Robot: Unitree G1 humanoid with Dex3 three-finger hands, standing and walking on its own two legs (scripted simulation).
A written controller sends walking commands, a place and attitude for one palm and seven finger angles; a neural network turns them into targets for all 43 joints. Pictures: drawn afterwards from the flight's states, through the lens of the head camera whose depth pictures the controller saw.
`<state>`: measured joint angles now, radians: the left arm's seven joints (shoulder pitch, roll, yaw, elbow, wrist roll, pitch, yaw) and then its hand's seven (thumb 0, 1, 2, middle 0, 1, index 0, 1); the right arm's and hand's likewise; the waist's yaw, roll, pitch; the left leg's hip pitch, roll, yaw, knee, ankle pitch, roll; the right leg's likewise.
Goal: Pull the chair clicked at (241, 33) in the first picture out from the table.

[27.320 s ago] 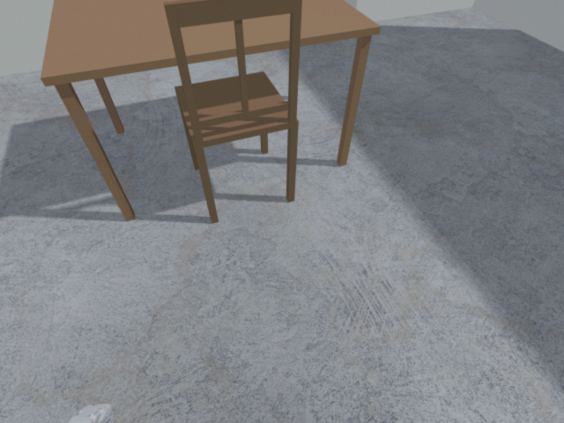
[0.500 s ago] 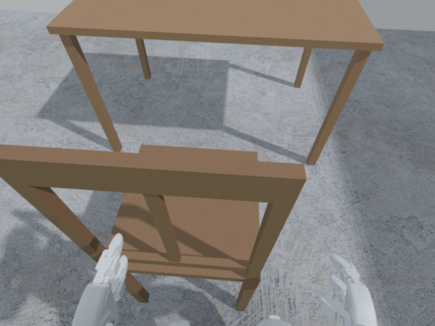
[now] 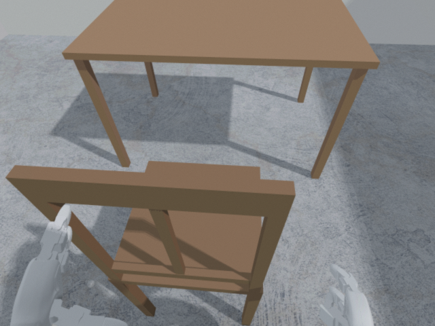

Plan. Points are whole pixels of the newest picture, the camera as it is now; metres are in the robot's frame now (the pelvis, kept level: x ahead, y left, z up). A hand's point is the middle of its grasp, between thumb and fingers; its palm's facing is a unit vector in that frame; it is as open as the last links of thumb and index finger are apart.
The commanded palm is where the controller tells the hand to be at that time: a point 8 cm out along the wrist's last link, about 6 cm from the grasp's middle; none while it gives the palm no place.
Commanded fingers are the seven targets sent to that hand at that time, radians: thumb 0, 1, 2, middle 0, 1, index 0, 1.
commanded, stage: draw the hand back to the body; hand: left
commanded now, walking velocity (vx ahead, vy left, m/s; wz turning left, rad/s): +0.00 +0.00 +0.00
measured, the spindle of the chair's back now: (171, 244) +0.28 +0.12 -0.02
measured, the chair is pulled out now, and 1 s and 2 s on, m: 0.61 0.60 0.60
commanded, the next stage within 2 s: step back with the hand held close in 0.94 s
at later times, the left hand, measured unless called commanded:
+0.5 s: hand (23, 228) +0.20 +0.25 +0.19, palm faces +0.48 -0.76 -0.44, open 10.0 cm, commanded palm +0.15 +0.29 +0.21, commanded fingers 0.00 0.83 0.87 -0.19 -0.28 -0.19 -0.28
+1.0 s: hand (25, 214) +0.21 +0.25 +0.21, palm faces +0.47 -0.76 -0.45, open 7.4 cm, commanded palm +0.16 +0.28 +0.22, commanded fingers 0.00 0.90 0.90 -0.20 -0.30 -0.20 -0.30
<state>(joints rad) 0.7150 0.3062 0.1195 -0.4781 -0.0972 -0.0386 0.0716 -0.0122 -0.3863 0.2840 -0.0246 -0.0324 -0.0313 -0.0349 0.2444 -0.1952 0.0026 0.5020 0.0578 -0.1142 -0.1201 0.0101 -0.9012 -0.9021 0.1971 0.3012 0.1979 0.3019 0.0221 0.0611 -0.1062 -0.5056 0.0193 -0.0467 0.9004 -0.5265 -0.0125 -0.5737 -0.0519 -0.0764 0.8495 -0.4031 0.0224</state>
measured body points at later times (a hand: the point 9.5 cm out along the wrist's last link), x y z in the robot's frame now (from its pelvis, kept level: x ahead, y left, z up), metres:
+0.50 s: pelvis +0.02 -0.01 +0.04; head +0.01 -0.04 +0.49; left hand +0.17 +0.29 +0.22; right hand +0.22 -0.21 -0.04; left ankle -0.04 +0.12 -0.70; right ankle +0.01 -0.14 -0.70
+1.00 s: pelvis +0.01 -0.01 +0.04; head +0.01 -0.05 +0.49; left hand +0.18 +0.28 +0.23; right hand +0.19 -0.25 -0.06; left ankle -0.04 +0.12 -0.70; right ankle +0.01 -0.14 -0.70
